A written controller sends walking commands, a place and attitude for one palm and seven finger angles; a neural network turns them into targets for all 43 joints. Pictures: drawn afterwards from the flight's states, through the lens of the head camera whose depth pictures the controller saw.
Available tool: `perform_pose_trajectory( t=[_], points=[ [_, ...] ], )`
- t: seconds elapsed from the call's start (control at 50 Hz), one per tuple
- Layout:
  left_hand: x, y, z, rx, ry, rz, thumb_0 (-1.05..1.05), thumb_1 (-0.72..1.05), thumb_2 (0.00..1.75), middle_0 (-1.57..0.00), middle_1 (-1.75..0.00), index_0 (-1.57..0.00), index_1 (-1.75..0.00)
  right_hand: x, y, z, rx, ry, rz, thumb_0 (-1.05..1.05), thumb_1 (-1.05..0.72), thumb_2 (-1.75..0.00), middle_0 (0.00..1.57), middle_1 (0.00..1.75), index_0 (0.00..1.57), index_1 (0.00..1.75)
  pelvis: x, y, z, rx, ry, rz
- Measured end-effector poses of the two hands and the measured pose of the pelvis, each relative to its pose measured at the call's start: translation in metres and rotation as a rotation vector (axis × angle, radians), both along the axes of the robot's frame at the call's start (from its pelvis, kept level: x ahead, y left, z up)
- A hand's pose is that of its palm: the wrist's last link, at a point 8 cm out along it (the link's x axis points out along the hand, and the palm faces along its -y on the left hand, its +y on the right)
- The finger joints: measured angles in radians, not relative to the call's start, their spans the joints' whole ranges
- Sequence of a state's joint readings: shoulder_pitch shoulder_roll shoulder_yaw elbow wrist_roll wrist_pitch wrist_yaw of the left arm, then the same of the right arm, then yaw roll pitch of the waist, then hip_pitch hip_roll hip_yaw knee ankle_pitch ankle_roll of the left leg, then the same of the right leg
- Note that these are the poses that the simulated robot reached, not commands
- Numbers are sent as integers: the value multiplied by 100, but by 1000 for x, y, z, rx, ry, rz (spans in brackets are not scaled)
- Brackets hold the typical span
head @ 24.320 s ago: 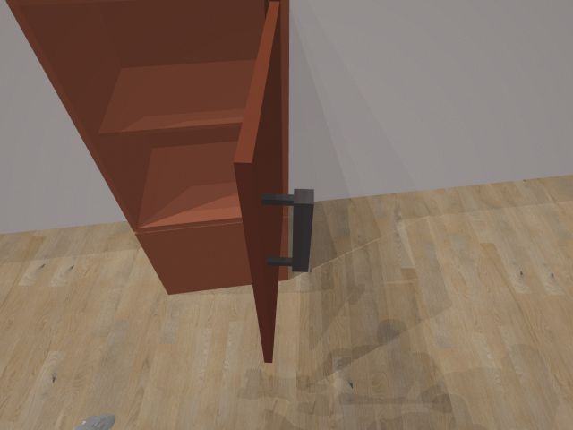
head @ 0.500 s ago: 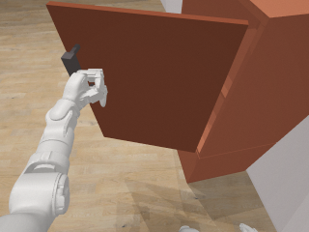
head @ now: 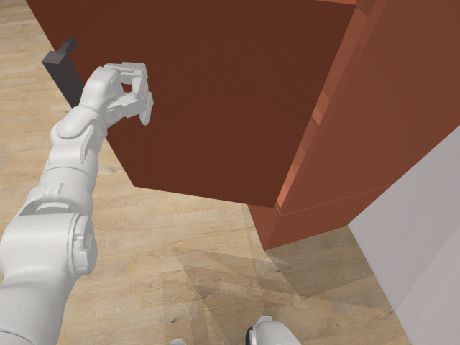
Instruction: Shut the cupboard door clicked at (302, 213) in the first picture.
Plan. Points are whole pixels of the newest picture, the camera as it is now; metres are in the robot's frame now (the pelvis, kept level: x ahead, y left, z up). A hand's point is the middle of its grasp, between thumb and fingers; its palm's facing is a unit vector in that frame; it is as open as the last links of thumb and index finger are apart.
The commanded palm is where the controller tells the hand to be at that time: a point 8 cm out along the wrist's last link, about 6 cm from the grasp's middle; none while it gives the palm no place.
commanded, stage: push the door shut along its arc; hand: left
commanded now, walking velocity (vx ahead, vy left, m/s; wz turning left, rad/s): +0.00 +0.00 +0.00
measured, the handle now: (84, 89) +0.54 +0.19 +0.11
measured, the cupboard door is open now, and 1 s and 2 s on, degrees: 64 51 51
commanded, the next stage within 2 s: pull the fist back off the door in 0.32 s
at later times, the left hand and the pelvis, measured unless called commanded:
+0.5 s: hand (168, 81) +0.53 +0.05 +0.12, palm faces -0.33 -0.94 +0.09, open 3.3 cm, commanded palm +0.53 +0.10 +0.12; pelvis +0.00 +0.00 -0.01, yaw +1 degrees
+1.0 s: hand (167, 105) +0.48 +0.05 +0.12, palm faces -0.01 -1.00 -0.02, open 3.1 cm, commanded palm +0.45 +0.10 +0.12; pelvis +0.01 -0.01 +0.01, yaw -1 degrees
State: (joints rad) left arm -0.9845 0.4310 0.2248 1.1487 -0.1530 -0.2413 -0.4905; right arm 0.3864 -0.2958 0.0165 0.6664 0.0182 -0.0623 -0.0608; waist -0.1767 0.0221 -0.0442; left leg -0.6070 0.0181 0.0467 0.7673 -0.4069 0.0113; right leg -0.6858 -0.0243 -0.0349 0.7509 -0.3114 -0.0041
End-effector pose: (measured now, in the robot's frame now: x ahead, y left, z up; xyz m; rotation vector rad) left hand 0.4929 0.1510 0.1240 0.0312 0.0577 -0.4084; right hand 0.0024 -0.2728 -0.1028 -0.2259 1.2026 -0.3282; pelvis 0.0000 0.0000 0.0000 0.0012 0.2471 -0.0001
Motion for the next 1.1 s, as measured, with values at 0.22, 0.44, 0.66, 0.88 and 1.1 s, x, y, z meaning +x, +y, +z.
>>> perform_pose_trajectory(
  t=[0.22,0.44,0.66,0.88,1.1],
  points=[
    [15,-9,2,14,21,-34,0,94,96,-130,-150,-130,-150,-7,-1,-5,-6,52,17,1,-90,-90,20,30,20,30,-2,-1,-4,-6,32,18],
    [32,-37,2,22,22,-88,2,102,101,-130,-150,-130,-150,-12,-2,-11,-10,87,17,0,-90,-90,20,30,20,30,-2,0,-11,-6,68,23],
    [31,-48,-9,-14,-88,442,2,89,92,-130,-150,-129,-150,-20,24,-18,147,98,31,0,-90,-90,20,30,20,29,6,-2,-10,-5,103,-6],
    [-1,-48,1,-39,-91,414,2,90,90,-130,-150,-129,-150,-6,22,-11,159,40,-24,1,-90,-90,20,30,20,30,15,-7,4,-1,12,-30],
    [-54,-45,-12,-30,-51,397,2,90,90,-130,-150,-130,-150,54,2,0,107,-116,63,1,-90,-90,20,30,20,29,6,-9,9,0,-65,-5]
  ],
)
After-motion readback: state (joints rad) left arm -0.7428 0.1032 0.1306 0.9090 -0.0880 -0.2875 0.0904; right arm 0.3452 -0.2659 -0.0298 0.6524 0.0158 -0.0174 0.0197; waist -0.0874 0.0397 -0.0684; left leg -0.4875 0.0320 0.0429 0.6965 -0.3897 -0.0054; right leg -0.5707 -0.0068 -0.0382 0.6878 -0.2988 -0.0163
